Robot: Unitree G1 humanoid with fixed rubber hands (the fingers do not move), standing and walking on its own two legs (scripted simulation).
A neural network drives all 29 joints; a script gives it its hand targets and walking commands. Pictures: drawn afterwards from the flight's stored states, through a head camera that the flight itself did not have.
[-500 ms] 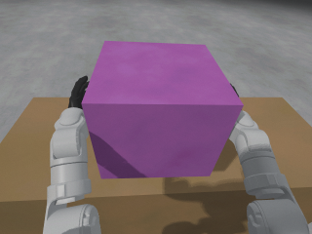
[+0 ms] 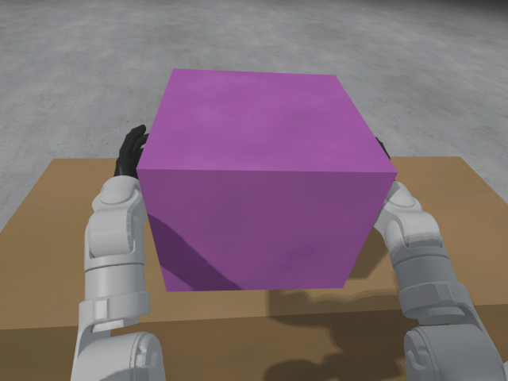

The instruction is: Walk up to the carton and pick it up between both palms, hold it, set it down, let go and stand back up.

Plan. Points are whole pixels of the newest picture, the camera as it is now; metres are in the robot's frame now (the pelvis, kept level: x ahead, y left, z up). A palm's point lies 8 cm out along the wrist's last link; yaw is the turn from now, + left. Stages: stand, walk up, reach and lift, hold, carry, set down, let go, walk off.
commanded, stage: hold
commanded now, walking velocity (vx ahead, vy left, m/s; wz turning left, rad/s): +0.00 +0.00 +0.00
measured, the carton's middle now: (256, 176) +0.40 +0.01 +0.16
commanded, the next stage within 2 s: set down in 0.88 s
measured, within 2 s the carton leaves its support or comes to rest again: neither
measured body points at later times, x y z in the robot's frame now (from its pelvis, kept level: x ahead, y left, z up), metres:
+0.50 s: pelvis +0.00 +0.00 +0.00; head -0.06 +0.02 +0.45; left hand +0.36 +0.20 +0.20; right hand +0.37 -0.18 +0.19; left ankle +0.01 +0.11 -0.75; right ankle +0.00 -0.11 -0.75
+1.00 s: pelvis +0.00 +0.01 +0.00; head -0.05 +0.03 +0.45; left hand +0.36 +0.20 +0.19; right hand +0.37 -0.18 +0.18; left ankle +0.01 +0.11 -0.75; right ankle +0.00 -0.11 -0.75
